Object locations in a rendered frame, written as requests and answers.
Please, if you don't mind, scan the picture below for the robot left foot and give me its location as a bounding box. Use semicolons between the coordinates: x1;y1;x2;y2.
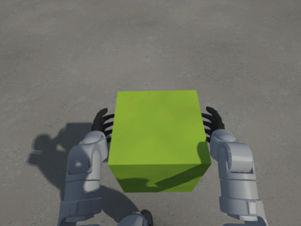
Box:
142;210;153;226

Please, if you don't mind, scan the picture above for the robot right hand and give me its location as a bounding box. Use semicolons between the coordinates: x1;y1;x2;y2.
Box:
201;106;225;143

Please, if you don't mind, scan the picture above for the robot right forearm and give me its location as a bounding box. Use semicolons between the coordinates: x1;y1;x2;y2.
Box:
210;129;269;226

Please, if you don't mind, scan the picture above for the robot left forearm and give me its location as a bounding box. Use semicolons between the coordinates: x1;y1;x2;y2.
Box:
57;131;109;226

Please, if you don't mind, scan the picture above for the left robot shin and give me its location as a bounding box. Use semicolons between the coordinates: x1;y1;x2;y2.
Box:
132;212;145;218

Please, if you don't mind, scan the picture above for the robot left hand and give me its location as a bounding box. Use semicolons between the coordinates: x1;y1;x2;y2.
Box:
91;108;115;143

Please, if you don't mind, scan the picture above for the carton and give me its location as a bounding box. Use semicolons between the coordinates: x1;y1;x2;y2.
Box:
108;90;212;193

